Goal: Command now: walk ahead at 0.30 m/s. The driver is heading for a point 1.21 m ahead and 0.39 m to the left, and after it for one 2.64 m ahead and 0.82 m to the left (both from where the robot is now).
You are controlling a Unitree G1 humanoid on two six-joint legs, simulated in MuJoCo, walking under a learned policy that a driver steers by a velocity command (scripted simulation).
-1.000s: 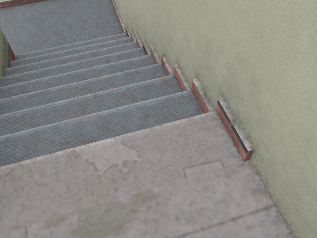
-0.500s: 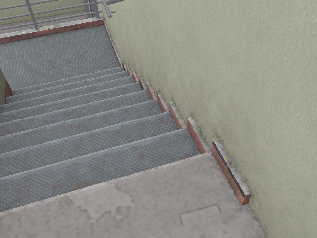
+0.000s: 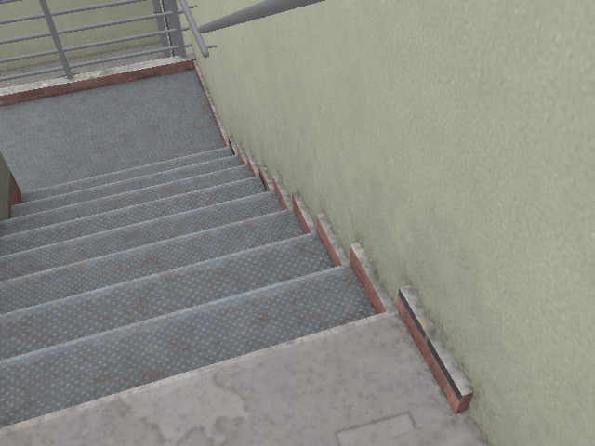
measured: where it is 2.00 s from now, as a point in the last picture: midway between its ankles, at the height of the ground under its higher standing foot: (132, 369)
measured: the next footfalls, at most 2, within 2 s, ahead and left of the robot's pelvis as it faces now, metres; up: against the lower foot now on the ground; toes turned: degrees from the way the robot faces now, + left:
right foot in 0.12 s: +0.10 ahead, -0.12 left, +0.00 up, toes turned -4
left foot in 0.64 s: +0.41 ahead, +0.14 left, +0.00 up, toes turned +17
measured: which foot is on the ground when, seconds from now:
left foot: down 0.00-0.14, up 0.16-0.62, down 0.64-1.00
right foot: up 0.00-0.10, down 0.12-0.64, up 0.66-1.00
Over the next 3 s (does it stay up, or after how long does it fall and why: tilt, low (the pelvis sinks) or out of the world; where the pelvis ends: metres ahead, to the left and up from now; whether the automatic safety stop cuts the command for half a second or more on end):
stays up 1.19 0.59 -0.34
